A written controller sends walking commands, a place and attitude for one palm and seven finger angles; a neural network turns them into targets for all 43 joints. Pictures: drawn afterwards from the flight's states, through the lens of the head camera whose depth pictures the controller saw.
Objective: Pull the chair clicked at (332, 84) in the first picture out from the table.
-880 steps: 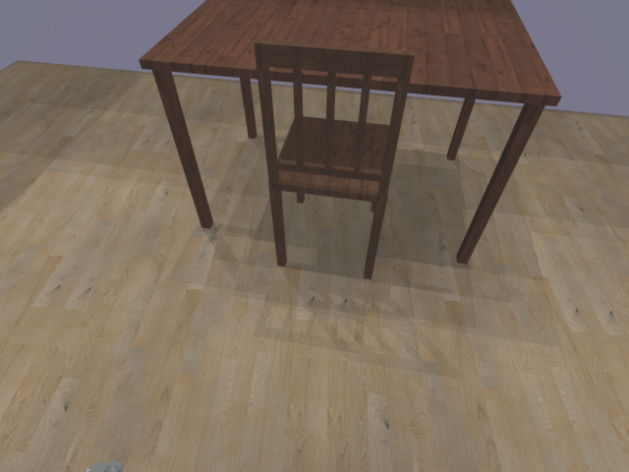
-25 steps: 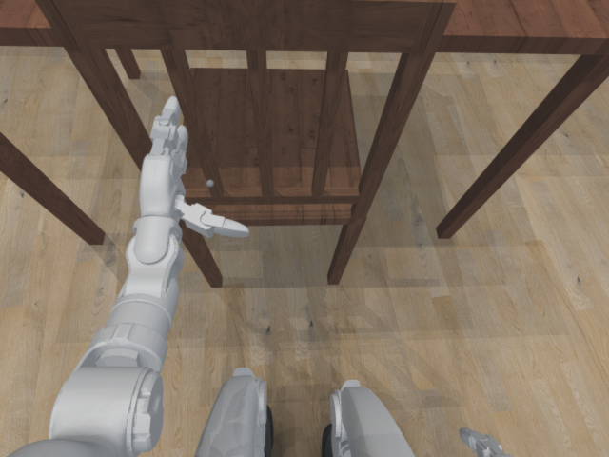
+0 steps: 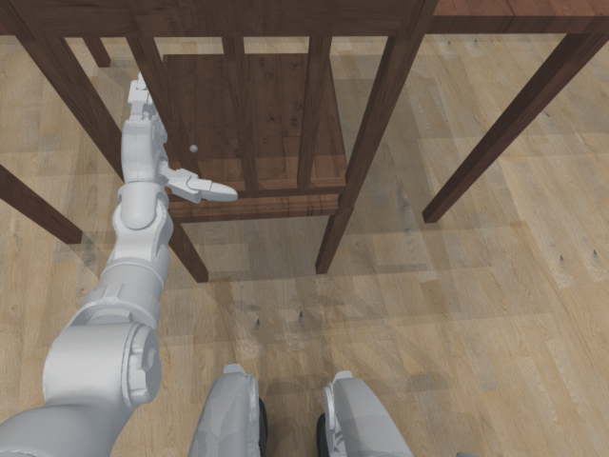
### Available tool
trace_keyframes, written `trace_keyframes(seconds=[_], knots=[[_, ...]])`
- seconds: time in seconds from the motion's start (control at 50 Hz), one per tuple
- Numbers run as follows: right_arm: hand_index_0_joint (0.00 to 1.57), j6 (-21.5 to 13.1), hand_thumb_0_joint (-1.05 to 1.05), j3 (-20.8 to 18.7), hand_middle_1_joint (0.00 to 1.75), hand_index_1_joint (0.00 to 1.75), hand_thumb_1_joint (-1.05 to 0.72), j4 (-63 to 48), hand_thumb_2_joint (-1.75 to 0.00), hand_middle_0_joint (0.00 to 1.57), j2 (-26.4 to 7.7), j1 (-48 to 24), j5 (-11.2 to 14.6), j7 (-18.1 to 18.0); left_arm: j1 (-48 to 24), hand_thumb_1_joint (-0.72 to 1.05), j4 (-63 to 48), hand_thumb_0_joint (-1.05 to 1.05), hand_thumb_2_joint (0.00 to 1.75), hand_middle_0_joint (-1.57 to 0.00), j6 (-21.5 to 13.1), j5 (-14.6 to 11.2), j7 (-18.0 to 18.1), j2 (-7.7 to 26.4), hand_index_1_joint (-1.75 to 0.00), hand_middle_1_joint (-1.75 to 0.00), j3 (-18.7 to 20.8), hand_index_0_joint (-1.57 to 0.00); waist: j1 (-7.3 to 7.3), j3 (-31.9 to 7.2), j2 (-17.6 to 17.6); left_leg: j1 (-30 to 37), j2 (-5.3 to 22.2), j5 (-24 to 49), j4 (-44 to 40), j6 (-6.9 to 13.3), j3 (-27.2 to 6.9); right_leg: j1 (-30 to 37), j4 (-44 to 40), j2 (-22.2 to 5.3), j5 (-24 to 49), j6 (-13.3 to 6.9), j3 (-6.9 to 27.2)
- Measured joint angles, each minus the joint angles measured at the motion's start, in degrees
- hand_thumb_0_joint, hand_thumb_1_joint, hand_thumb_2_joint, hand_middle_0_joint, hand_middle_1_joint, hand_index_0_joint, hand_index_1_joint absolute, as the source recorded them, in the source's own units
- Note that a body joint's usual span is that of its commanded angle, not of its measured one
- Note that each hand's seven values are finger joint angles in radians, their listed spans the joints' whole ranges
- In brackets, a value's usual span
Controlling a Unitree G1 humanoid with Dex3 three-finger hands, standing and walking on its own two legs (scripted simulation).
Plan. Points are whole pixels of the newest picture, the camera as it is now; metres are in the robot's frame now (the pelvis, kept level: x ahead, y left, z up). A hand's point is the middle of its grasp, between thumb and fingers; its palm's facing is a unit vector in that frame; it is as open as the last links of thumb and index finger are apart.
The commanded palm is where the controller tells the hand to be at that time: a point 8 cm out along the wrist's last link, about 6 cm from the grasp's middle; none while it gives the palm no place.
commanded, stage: push the fingers through the gap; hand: left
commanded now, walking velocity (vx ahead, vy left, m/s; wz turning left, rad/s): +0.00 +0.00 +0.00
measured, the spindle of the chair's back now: (244, 128) +0.53 +0.05 +0.03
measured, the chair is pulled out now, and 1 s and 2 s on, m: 0.00 0.00 0.02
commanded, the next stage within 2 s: hook a spindle and tug to test in 0.40 s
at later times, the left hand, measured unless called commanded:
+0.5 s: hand (191, 145) +0.50 +0.12 +0.03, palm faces +0.03 -1.00 -0.04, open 16.9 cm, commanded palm +0.48 +0.15 +0.03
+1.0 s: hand (198, 146) +0.50 +0.11 +0.03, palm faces +0.04 -1.00 -0.03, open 13.2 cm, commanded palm +0.48 +0.14 +0.03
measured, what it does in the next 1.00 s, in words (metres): stands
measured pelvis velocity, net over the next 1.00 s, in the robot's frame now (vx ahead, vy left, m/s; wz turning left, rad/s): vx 0.00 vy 0.00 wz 0.00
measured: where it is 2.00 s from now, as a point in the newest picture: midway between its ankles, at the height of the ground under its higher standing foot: outside the picture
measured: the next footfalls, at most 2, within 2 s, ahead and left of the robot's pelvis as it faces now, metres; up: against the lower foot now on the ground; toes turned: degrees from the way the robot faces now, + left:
none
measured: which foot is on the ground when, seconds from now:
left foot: down 0.00-1.00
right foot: down 0.00-1.00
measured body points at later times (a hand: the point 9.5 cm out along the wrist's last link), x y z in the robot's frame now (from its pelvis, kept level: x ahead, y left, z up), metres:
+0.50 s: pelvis +0.00 +0.00 +0.00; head +0.16 +0.02 +0.42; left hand +0.50 +0.18 +0.04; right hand +0.04 -0.26 -0.12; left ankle +0.06 +0.09 -0.61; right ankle +0.00 -0.11 -0.61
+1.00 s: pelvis +0.00 +0.00 +0.00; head +0.16 +0.02 +0.42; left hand +0.50 +0.17 +0.04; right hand +0.04 -0.26 -0.12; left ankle +0.06 +0.09 -0.61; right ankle +0.00 -0.11 -0.61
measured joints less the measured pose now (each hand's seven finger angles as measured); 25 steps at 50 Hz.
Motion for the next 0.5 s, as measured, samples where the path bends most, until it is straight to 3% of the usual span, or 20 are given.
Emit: trace_keyframes(seconds=[0.5], knots=[[0.20, 1.2, 0.01, 0.2, 0.30, 0.30, -0.91, -0.5, -0.90, 0.20, 0.0, 0.1, 0.0, 0.5, -1.7, -0.50, 2.1, -0.02, 0.30, -0.06, -0.1, 0.3, -0.7, 1.4, -0.08, -0.08, 0.8, -0.06, -0.47, 0.0, -0.1, -0.8, 0.2, -0.3, 0.6, 0.1, -0.2, -0.7, 0.3, 0.2, -0.1, 0.0, -0.1]])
